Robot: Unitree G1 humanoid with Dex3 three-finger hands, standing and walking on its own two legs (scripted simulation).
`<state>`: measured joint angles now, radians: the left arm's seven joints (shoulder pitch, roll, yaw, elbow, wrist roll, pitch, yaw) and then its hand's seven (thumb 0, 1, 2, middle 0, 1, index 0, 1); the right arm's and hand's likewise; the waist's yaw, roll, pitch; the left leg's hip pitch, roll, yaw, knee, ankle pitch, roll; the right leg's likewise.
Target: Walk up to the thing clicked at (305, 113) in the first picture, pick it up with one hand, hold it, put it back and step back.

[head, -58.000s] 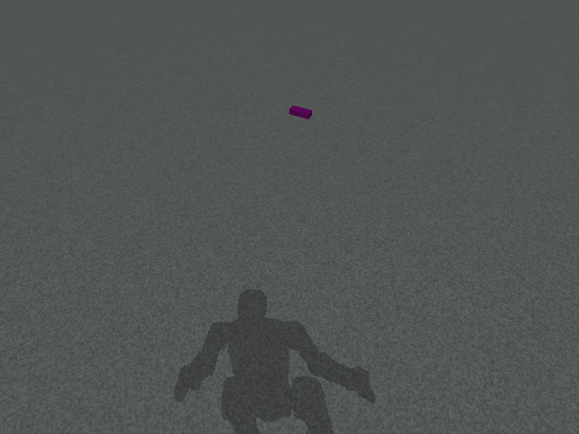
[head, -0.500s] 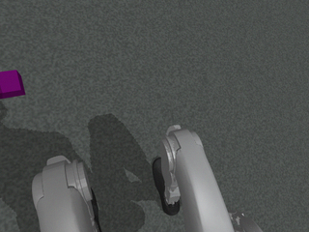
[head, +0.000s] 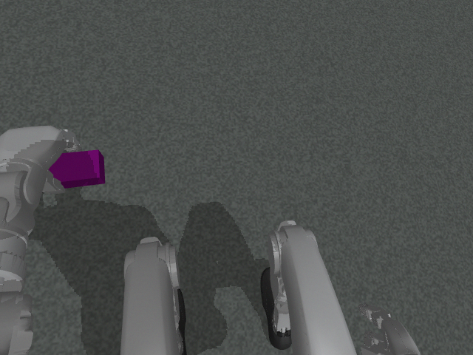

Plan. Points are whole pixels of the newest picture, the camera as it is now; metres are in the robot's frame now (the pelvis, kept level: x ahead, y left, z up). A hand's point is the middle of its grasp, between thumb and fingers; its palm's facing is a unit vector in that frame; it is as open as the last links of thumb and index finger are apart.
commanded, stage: lift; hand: left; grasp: from above
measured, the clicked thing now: (61, 171) +0.45 +0.30 -0.15
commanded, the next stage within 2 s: hold in 1.02 s
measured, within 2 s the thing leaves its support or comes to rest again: neither
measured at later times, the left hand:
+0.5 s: hand out of the picture +0.36 +0.25 +0.10, palm faces -0.45 -0.10 -0.89, open 8.3 cm
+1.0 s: hand out of the picture +0.36 +0.23 +0.20, palm faces -0.44 -0.10 -0.89, open 8.3 cm
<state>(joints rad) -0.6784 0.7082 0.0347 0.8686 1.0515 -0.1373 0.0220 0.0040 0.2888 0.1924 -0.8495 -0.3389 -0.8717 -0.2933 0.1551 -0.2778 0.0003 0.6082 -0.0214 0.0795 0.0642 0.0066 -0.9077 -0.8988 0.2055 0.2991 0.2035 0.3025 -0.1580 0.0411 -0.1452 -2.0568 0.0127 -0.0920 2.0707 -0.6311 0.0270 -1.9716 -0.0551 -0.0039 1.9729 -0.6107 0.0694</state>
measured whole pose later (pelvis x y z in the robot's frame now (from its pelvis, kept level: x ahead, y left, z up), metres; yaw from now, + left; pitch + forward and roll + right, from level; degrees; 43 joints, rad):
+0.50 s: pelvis +0.02 -0.01 +0.18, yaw +3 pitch +22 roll -3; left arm -0.35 0.51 -0.08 0.69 0.98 -0.05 0.05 0.00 0.30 0.21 -0.82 -0.36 -0.85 -0.31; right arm 0.19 -0.24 -0.02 0.68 0.04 0.04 -0.05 0.01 -0.89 -0.89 0.21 0.30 0.20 0.30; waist -0.09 0.05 -0.15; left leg -1.31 0.05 -0.04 1.47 -0.54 0.00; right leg -1.28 -0.04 0.00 1.41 -0.50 0.06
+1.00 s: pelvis +0.05 -0.02 +0.28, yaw +3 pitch +11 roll -1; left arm -0.33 0.39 -0.17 0.84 0.99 0.03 0.14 0.00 0.29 0.22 -0.83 -0.34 -0.86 -0.29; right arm 0.24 -0.24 -0.04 0.76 0.04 -0.01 -0.06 0.01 -0.89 -0.89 0.20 0.30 0.20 0.30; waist -0.06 0.03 -0.09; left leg -0.74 0.06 0.01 0.95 -0.40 -0.01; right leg -0.73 -0.04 0.01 0.90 -0.36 0.05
